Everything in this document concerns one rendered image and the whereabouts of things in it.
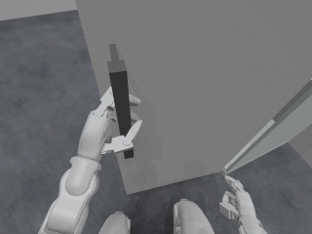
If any handle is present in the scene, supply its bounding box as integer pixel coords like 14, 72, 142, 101
107, 44, 135, 159

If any right robot hand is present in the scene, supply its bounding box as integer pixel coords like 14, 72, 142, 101
219, 175, 256, 223

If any right robot thigh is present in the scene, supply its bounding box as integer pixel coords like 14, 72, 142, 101
173, 201, 215, 234

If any right robot forearm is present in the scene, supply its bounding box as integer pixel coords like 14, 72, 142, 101
238, 215, 267, 234

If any fridge door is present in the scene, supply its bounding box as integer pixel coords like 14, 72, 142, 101
75, 0, 312, 195

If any left robot forearm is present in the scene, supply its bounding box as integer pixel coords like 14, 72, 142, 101
38, 156, 101, 234

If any left robot hand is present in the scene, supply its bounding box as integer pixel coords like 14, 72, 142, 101
77, 86, 142, 162

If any robot thigh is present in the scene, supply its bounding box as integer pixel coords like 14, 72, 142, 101
98, 214, 131, 234
173, 201, 215, 234

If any left robot thigh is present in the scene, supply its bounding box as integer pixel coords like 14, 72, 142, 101
98, 214, 131, 234

